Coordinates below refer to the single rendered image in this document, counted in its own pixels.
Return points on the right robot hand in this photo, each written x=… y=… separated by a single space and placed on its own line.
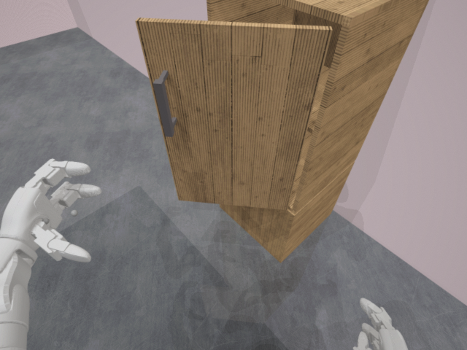
x=388 y=338

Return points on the left robot hand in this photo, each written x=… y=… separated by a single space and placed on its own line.
x=29 y=205

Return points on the cupboard door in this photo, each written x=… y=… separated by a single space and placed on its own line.
x=243 y=95

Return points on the robot left forearm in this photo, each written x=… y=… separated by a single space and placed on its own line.
x=16 y=260

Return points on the handle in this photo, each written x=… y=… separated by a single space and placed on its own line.
x=163 y=104

